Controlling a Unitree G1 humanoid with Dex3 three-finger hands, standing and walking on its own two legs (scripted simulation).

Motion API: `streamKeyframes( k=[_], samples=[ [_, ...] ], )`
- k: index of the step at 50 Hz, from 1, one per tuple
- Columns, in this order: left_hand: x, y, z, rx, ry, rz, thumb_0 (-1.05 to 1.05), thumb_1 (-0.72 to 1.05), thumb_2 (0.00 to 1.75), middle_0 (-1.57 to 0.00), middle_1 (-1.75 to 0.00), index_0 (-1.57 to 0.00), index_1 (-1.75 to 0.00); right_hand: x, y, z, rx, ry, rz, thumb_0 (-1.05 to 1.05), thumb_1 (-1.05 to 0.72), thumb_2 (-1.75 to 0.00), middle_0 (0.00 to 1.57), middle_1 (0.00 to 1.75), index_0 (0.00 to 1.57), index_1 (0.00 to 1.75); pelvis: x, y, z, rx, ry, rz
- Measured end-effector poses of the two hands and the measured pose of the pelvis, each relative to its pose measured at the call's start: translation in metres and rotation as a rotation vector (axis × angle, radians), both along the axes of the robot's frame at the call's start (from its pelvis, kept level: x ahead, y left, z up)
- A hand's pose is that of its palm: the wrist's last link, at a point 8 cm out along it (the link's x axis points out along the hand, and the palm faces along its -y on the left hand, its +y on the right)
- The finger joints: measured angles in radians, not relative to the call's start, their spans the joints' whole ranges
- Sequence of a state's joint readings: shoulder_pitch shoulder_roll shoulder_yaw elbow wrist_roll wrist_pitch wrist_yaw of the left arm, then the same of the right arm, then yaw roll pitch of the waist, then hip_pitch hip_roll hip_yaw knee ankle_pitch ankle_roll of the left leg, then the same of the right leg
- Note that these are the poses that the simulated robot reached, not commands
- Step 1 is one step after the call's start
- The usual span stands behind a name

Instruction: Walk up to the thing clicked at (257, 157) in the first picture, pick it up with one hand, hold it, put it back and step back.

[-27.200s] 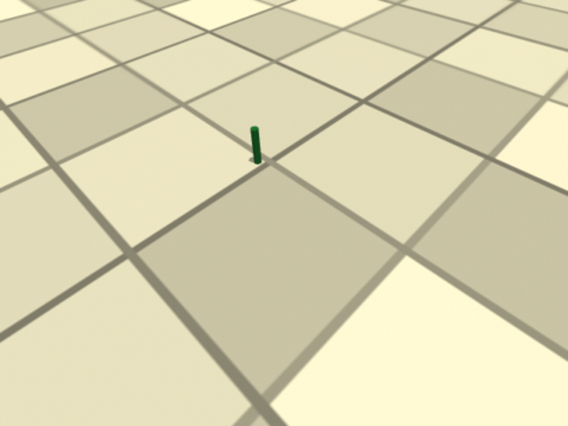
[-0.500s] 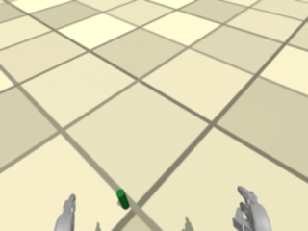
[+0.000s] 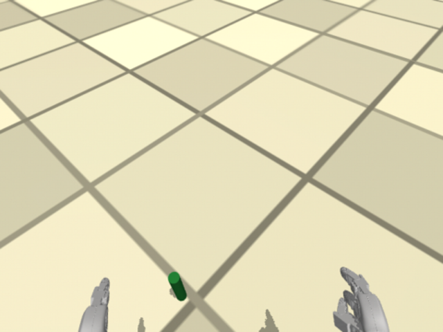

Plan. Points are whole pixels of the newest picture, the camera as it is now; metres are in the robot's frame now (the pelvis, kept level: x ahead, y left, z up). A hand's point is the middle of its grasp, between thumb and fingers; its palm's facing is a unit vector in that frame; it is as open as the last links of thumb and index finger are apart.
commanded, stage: home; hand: left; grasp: from the side
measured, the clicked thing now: (178, 287) +0.40 +0.19 -0.61
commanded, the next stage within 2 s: stand in 0.34 s
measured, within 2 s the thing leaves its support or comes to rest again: neither
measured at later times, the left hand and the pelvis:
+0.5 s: hand (130, 327) +0.17 +0.18 -0.06, palm faces +0.11 -0.95 -0.28, open 17.5 cm; pelvis +0.00 +0.00 +0.00, yaw +0 degrees
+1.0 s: hand out of the picture +0.10 +0.24 -0.11, palm faces -0.02 -0.94 -0.35, open 8.0 cm; pelvis +0.00 +0.01 +0.02, yaw +0 degrees
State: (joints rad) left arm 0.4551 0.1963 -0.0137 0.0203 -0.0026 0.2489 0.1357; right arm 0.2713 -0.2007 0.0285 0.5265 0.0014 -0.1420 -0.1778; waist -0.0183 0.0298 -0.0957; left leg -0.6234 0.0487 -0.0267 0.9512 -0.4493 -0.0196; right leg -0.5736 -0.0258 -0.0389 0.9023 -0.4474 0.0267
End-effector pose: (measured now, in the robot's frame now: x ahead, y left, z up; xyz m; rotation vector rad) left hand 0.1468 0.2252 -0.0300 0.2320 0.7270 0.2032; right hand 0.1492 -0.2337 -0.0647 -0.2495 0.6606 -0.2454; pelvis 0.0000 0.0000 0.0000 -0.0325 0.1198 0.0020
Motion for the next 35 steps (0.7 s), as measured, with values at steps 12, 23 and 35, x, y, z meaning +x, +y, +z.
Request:
streamKeyframes(
  k=[12,23,35],
  samples=[
    [0.0018,0.0009,-0.0001,0.002,0.002,0.005,-0.01,-0.56,0.04,-0.06,-0.05,-0.05,-0.05,0.0016,-0.0011,0.0004,-0.003,0.002,-0.004,0.02,-0.90,-0.89,0.21,0.30,0.20,0.30,0.0024,0.0001,0.0004,0.000,0.000,0.000],
    [0.0032,0.0002,0.0004,-0.001,0.004,0.003,-0.01,-0.56,0.04,-0.06,-0.05,-0.05,-0.05,0.0040,-0.0009,0.0010,-0.004,0.002,0.000,0.02,-0.90,-0.89,0.21,0.30,0.20,0.30,0.0037,-0.0001,0.0008,0.000,0.006,0.000],
    [0.0029,0.0007,0.0001,0.001,0.003,0.005,-0.01,-0.15,0.46,-0.17,-0.23,-0.17,-0.23,0.0033,-0.0014,0.0015,-0.007,0.000,-0.005,0.02,-0.90,-0.89,0.21,0.30,0.20,0.30,0.0035,0.0001,0.0009,0.000,-0.001,0.001]
  ],
)
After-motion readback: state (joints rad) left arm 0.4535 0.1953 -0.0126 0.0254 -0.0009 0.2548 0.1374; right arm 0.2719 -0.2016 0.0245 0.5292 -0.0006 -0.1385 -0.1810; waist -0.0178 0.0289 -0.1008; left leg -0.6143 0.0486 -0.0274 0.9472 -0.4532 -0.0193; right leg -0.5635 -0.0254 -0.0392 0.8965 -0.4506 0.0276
